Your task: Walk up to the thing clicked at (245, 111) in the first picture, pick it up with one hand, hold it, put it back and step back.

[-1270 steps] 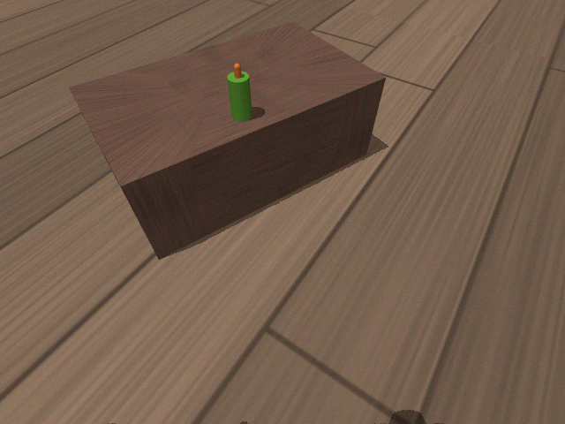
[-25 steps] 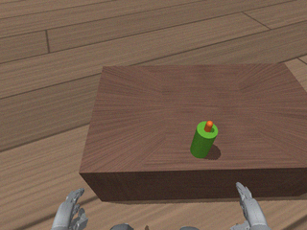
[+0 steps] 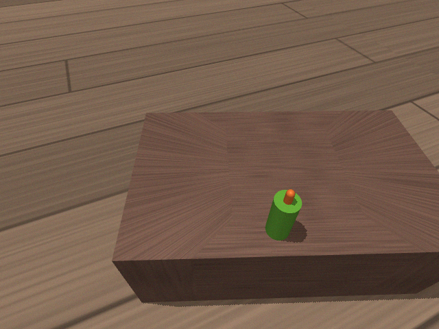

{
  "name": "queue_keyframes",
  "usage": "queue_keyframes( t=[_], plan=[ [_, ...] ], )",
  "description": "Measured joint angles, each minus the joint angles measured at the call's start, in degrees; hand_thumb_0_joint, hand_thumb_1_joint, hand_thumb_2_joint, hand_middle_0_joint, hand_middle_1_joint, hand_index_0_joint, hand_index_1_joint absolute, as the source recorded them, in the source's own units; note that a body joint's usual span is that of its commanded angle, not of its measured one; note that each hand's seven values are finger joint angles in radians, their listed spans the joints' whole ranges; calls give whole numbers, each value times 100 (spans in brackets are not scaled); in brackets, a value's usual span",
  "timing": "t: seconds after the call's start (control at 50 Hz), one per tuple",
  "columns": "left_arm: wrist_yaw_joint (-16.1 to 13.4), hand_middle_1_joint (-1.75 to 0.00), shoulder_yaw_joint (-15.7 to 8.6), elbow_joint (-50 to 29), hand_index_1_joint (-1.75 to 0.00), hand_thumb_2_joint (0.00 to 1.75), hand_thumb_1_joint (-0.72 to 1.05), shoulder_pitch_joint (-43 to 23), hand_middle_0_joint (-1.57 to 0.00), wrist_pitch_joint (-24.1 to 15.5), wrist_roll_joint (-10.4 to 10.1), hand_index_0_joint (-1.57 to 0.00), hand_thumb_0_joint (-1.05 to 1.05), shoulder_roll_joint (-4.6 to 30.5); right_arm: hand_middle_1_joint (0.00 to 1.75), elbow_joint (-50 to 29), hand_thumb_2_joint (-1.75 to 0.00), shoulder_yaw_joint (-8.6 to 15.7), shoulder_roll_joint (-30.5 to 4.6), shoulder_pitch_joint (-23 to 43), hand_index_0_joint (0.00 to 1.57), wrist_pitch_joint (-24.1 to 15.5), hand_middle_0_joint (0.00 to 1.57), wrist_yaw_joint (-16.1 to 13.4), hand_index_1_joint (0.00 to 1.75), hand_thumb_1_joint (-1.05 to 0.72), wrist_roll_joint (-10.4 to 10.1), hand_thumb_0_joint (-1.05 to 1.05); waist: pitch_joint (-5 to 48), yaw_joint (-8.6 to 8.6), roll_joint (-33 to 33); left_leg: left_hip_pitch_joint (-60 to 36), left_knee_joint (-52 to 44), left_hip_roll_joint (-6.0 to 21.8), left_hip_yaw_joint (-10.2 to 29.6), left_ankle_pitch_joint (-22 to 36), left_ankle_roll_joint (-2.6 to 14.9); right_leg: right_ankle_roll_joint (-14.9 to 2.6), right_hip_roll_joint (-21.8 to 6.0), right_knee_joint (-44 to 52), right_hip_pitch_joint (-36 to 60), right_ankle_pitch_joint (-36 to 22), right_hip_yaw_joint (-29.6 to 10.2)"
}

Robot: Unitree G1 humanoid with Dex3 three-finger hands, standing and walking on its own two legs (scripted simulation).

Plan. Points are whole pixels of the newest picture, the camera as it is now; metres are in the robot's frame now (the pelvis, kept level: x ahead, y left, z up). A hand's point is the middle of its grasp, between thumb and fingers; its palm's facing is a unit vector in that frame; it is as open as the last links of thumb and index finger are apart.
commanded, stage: stand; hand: right
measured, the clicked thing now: (283, 212) +0.46 -0.19 -0.21
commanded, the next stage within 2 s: step back in 1.92 s
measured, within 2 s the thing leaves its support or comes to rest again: neither
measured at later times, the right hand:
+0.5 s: hand out of the picture +0.03 -0.23 -0.15, palm faces -0.02 +0.94 -0.34, open 7.4 cm
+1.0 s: hand out of the picture +0.07 -0.23 -0.14, palm faces -0.02 +0.94 -0.35, open 7.4 cm
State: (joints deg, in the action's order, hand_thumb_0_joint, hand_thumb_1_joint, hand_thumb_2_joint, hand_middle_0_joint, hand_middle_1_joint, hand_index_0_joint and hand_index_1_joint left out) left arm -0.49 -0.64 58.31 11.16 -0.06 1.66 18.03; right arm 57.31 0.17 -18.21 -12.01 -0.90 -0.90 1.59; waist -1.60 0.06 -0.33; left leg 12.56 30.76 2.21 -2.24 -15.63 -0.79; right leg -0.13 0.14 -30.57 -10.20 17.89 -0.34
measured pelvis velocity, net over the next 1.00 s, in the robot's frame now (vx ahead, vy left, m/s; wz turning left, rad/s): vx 0.00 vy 0.02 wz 0.00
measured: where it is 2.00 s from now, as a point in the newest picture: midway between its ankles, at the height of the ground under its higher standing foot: outside the picture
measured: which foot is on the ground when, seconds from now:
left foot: down 0.00-1.00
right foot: down 0.00-1.00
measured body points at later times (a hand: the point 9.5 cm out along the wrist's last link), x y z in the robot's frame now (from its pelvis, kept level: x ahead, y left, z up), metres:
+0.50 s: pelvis -0.02 +0.01 +0.01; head -0.02 +0.02 +0.46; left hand +0.03 +0.31 -0.13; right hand +0.03 -0.28 -0.12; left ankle +0.01 +0.13 -0.73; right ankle -0.01 -0.12 -0.73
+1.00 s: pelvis +0.00 +0.02 +0.01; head +0.01 +0.03 +0.46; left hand +0.07 +0.31 -0.13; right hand +0.07 -0.28 -0.12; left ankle +0.01 +0.13 -0.73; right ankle -0.01 -0.12 -0.73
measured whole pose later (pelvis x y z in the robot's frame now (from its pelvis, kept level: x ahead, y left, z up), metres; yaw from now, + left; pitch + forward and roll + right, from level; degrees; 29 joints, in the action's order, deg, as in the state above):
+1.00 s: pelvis +0.00 +0.02 +0.01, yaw +0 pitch -3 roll +0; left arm -0.3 0.3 66.1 6.7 -0.7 1.1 18.8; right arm 66.6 -0.2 -18.9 -6.0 -1.0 -0.1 0.6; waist -2.7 0.0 -0.9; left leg 6.6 19.2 0.3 -2.9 -10.0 0.7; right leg 1.7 -1.6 -18.0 -3.9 11.6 -0.7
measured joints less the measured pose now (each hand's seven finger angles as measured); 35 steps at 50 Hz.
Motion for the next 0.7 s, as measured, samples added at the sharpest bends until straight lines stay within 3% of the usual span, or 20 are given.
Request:
queue_keyframes(
  t=[0.28,0.7],
  plan=[
    [41,-30,6,568,-30,90,90,-302,-21,-26,-17,-21,0,38,30,705,-90,-25,-6,262,20,-4,21,35,30,-90,-28,1,-80,14,-80,-422,-791,-29,-18,516,37,58,-16,890,465,-578,-7],
    [38,-30,65,868,-30,90,90,-260,-20,-25,-37,-20,0,98,30,955,-90,-27,-17,424,20,19,21,90,30,-91,-69,1,-133,-19,-38,-464,-1058,-155,-56,625,128,155,-138,1106,483,-664,-38]
  ],
)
